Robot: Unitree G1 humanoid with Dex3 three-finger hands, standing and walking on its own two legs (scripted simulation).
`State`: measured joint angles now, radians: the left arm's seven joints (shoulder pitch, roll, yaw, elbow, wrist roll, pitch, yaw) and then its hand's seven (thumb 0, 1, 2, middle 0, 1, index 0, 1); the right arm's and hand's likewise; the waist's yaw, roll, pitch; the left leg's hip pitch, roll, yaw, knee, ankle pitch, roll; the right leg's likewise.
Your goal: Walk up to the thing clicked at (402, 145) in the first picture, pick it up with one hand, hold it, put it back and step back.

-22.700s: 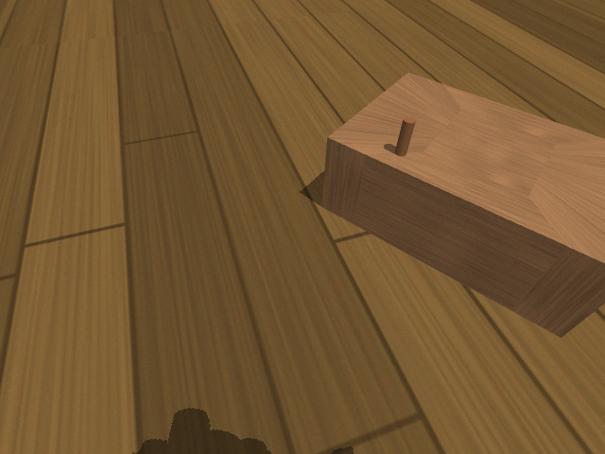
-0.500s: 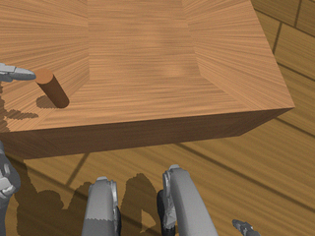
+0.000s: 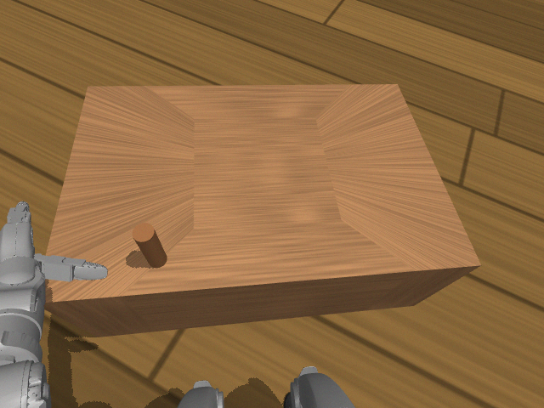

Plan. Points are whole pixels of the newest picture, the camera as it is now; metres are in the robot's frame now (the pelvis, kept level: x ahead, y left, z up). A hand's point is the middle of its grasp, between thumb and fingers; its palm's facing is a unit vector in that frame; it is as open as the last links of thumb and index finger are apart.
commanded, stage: home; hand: left
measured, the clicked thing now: (151, 247) +0.48 +0.21 -0.24
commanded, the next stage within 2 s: none
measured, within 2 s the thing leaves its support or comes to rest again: neither
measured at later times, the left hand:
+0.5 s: hand (126, 384) +0.19 +0.17 -0.04, palm faces +0.14 -0.96 -0.24, open 17.3 cm
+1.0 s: hand (128, 400) +0.17 +0.17 -0.06, palm faces +0.01 -0.95 -0.32, open 17.3 cm
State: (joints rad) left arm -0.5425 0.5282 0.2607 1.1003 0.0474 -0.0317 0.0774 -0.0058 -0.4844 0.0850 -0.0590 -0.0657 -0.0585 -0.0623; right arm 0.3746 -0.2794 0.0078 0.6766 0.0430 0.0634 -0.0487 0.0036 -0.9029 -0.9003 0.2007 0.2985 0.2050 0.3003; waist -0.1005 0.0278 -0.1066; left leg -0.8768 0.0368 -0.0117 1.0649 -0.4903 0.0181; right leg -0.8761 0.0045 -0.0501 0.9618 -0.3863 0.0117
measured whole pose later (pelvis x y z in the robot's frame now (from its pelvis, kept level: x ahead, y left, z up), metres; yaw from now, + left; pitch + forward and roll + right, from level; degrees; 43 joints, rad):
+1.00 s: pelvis +0.02 -0.02 +0.04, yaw +2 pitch +3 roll +0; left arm 0.29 0.25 -0.03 0.45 0.05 0.07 0.06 0.00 -0.52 0.06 -0.06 -0.06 -0.06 -0.06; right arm 0.22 -0.24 0.01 0.71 -0.05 0.00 -0.07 0.01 -0.90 -0.90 0.20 0.30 0.20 0.30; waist 0.00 0.01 -0.04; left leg -0.40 0.01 -0.01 0.78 -0.42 -0.01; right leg -0.44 -0.02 -0.05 0.78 -0.38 -0.01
